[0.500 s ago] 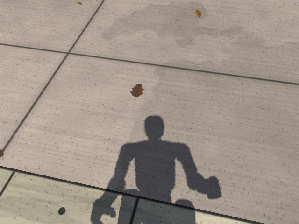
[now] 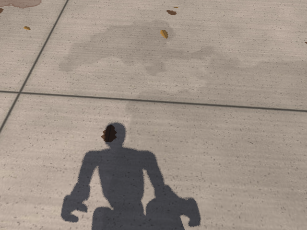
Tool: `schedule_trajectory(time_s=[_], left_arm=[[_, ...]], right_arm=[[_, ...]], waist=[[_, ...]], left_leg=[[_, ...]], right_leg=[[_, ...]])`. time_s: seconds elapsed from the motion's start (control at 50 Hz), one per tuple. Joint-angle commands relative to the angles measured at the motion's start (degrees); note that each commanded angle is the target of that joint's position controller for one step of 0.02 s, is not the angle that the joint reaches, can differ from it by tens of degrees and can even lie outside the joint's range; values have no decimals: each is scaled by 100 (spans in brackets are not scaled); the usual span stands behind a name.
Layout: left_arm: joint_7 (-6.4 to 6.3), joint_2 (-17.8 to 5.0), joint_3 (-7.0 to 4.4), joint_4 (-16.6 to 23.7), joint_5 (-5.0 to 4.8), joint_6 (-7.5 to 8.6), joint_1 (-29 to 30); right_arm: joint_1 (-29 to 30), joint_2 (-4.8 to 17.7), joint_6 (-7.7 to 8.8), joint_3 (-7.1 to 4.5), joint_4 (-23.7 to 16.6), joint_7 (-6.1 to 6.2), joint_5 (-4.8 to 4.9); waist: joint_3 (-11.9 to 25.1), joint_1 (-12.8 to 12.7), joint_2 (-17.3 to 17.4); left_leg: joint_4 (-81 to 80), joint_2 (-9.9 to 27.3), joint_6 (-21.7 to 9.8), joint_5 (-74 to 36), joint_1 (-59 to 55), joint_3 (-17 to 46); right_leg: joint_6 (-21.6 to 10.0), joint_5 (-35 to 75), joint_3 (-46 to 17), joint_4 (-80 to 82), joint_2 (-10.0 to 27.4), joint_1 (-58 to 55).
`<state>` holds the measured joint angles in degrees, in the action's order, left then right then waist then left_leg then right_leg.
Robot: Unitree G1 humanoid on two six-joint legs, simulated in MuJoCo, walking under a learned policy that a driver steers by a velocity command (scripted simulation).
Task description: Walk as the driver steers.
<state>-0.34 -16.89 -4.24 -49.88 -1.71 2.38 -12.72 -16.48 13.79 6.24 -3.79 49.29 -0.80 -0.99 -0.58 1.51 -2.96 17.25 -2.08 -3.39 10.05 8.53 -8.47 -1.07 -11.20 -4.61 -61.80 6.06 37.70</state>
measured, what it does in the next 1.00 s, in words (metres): walks ahead, turning right: right foot, then left foot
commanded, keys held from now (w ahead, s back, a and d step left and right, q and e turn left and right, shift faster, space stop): w+e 0.44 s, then no key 0.56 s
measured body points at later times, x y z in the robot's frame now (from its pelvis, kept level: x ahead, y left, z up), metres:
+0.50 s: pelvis +0.27 -0.08 -0.01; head +0.30 -0.10 +0.44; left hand +0.44 +0.16 -0.12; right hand +0.34 -0.39 -0.11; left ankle +0.32 +0.09 -0.66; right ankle +0.28 -0.15 -0.75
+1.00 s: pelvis +0.44 -0.09 -0.02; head +0.47 -0.10 +0.43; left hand +0.64 +0.11 -0.14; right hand +0.49 -0.37 -0.13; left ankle +0.57 -0.03 -0.75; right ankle +0.37 -0.23 -0.73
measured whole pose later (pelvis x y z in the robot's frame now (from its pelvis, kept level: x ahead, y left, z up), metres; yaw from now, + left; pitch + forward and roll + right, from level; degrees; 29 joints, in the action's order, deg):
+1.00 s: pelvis +0.44 -0.09 -0.02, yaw -22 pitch +1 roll +0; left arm -1.7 -14.9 -3.2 -46.3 0.0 -2.5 -11.3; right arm -6.7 12.0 1.2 -1.5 46.5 -0.6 -1.1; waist -2.2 0.4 -0.8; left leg 27.6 -1.3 -2.1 5.8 22.8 -1.3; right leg 2.5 -23.3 -3.6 -41.0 1.6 19.0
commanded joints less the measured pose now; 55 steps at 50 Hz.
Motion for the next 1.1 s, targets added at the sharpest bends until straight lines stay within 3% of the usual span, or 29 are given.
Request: schedule_trajectory(time_s=[0.02,0.1,0.2,0.26,0.3,0.32,0.34,0.36,0.38,0.4,0.42,0.46,0.52,0.58,0.66,0.74,0.76,0.78,0.8,0.82,0.84,0.88,0.9,0.94,1.02,1.04,1.06,1.08,1.1], left_arm=[[25,-171,-65,292,38,1,-118],[169,-21,12,566,79,44,647],[347,-10,49,1039,59,37,1331],[396,-288,-97,1120,36,1,872],[302,-866,-421,768,11,-18,-698],[167,-1442,-566,639,19,-73,-1262],[206,-1714,-555,835,44,20,-997],[244,-1172,-404,863,81,70,-1124],[237,-915,-335,847,81,126,-901],[237,-741,-276,923,57,155,-481],[214,-542,-217,1013,74,160,-130],[156,-503,-181,1158,152,169,116],[37,-712,-222,1095,176,174,-17],[-50,-676,-206,1008,125,74,-172],[-97,-612,-155,853,138,-10,-421],[-100,-499,-98,782,138,-32,-191],[-97,-436,-78,804,175,-17,-243],[-83,-267,-21,851,280,31,-627],[-79,-109,54,657,199,38,-1300],[-47,-452,6,648,159,-40,-1085],[-52,-642,-60,709,113,-157,-758],[-113,-513,-70,712,115,-430,-395],[-142,-430,-60,697,123,-521,-374],[-173,-174,8,535,159,-545,-509],[-130,-127,-5,248,269,-469,-714],[-135,-238,-5,331,355,-456,-555],[-165,-523,-50,419,343,-444,-364],[-159,-510,-60,320,297,-401,-311],[-153,-310,-5,322,295,-325,-188]], right_arm=[[294,748,98,-175,-287,94,-19],[129,896,31,-209,-189,175,34],[-252,1070,-182,-288,-6,208,152],[-30,1312,-302,-352,-83,259,215],[145,1339,-351,-330,-144,283,247],[-31,841,-273,-168,-291,262,22],[-375,335,-45,17,-601,169,49],[390,876,168,-90,-687,79,284],[714,929,259,-98,-810,47,394],[707,872,278,-95,-735,93,284],[676,956,234,-154,-683,131,135],[478,945,72,-193,-669,127,86],[575,700,-72,-132,-732,167,10],[1041,494,-76,-31,-842,128,19],[1456,602,-29,-29,-945,-3,65],[1011,843,63,-128,-828,-57,-52],[765,1003,102,-165,-768,-31,-121],[568,1263,115,-185,-809,-2,-233],[299,941,23,-97,-738,19,-243],[153,568,-63,10,-643,-5,-54],[356,582,-134,39,-648,-30,45],[980,611,-276,67,-720,-31,28],[1266,662,-339,57,-763,-17,-11],[1449,717,-446,20,-747,18,-59],[1240,572,-491,67,-550,95,66],[1130,465,-480,109,-479,89,46],[1048,516,-474,92,-473,78,0],[1113,504,-470,80,-480,86,-10],[1172,485,-460,86,-460,106,-17]], waist=[[-85,-193,621],[-311,77,519],[-505,265,522],[-27,-160,852],[801,-1031,706],[1255,-984,-428],[2070,-436,-1249],[1960,-878,-348],[1210,-791,-202],[737,-481,343],[506,-273,328],[355,-24,186],[249,15,163],[357,-206,-84],[462,-467,-228],[493,-126,-230],[704,-57,-6],[1270,-223,633],[2023,-205,1573],[2101,-50,1590],[1670,-44,1059],[851,-207,719],[615,-314,923],[482,-349,1233],[660,-427,1037],[503,-362,833],[222,-151,454],[36,-73,-6],[-47,-70,-118]], left_leg=[[-1031,1631,-730,-1384,-97,680],[-1084,1580,-576,-1441,-320,82],[-585,1917,-497,-2245,-1397,-198],[548,1917,-299,-4888,-1577,-432],[2774,1560,22,-4828,-752,-621],[4669,1138,283,-1232,966,-576],[6379,-102,524,2489,3075,619],[6560,206,362,2190,3735,1446],[6235,440,216,1678,3965,1366],[5701,712,204,1252,3648,1349],[5231,865,257,1025,3237,1333],[4855,958,405,812,2724,1285],[4018,809,658,299,2537,1009],[2619,561,651,-939,2147,856],[1629,371,521,-1731,1899,950],[824,289,129,-1520,1419,955],[671,497,-27,-3162,687,1101],[1162,1294,-487,-5322,-644,1811],[1239,2271,-1472,-6061,-1700,2871],[923,2479,-1696,-5152,-1611,3463],[738,2298,-1487,-3654,-1174,3406],[198,1925,-1079,-1210,23,2980],[-42,1679,-861,-373,567,2709],[-234,1254,-683,118,1182,2135],[-119,1041,-372,1461,1391,1771],[-40,930,-102,1923,1552,1696],[147,675,116,1995,1521,1454],[381,434,256,1492,981,1125],[656,422,274,1030,582,1094]], right_leg=[[68,882,-263,516,171,367],[12,1644,233,1740,89,223],[-224,924,646,2408,-57,528],[-547,48,1143,2441,-586,-542],[-942,388,1091,3058,-1001,-2875],[-1325,771,-719,3046,164,-4538],[-2564,-366,-4176,4076,1346,-6055],[-2236,-501,-3991,4530,1279,-6031],[-1995,-181,-3104,4515,1090,-5368],[-1777,372,-2419,4520,817,-4440],[-1667,897,-1939,4591,612,-3727],[-1636,1858,-1540,4773,446,-3001],[-1501,3901,-658,4653,207,-2461],[-1114,3918,-111,4475,-176,-2380],[-978,3118,-402,4234,56,-2856],[-777,3060,-770,3301,178,-3306],[-547,2869,-637,2785,-169,-3148],[-273,1474,-487,1859,-628,-2395],[114,-1224,-342,596,-964,-1589],[302,-2974,-400,-5,-917,-1226],[392,-2926,-490,-312,-731,-996],[481,-2468,-252,60,-441,-970],[481,-2221,-139,670,-346,-1281],[461,-1736,193,1656,-463,-2047],[161,-81,459,3212,-571,-3078],[18,-11,152,3420,-306,-3077],[-178,-719,-161,3632,-42,-2588],[-275,-1759,-186,3796,-111,-1774],[-200,-1960,-182,3996,-148,-1427]])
